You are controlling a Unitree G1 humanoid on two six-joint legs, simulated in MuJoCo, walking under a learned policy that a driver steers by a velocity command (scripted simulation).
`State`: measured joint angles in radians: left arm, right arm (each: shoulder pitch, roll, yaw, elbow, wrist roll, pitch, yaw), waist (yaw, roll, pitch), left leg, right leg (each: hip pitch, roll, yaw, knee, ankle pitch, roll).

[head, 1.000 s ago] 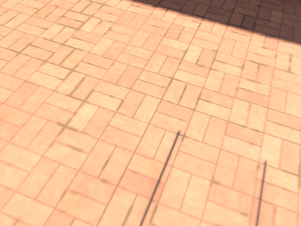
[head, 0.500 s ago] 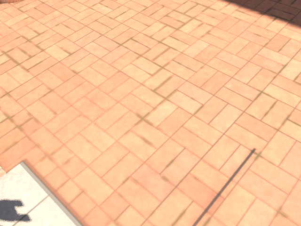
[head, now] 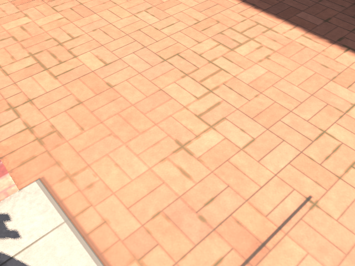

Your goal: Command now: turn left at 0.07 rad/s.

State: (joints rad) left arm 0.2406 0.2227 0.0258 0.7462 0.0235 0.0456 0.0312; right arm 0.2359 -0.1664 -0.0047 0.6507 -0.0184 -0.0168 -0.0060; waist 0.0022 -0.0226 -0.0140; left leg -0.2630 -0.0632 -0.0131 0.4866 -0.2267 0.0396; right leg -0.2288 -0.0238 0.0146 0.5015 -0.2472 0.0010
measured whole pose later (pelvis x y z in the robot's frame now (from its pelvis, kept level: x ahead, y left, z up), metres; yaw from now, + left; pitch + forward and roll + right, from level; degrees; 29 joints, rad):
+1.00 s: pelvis +0.29 -0.08 -0.01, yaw +0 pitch +1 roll +1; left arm 0.20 0.24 0.05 0.76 0.03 -0.06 -0.01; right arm 0.38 -0.24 -0.05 0.87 -0.02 -0.07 0.01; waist -0.03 0.02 0.03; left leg -0.32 0.01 -0.02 1.17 -0.32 0.05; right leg -0.37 0.03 -0.11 0.54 -0.20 -0.09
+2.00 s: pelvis +0.58 -0.12 +0.01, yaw +0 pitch -1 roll +0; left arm 0.34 0.14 0.00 1.07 0.01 -0.02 0.04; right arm 0.29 -0.17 -0.02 1.07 -0.01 -0.01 -0.02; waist -0.02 0.01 0.01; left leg -0.24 -0.01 0.05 0.39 -0.12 0.04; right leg -0.14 0.02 -0.02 0.41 -0.24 -0.02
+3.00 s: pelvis +0.99 -0.13 +0.01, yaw +0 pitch -1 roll -1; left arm 0.33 0.19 0.06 1.06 0.02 -0.09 0.00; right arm 0.23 -0.20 -0.05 0.99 -0.04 -0.06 0.02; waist 0.01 0.03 0.05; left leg -0.53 0.08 0.00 1.11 -0.24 0.07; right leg -0.16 0.09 -0.12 0.34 -0.17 -0.12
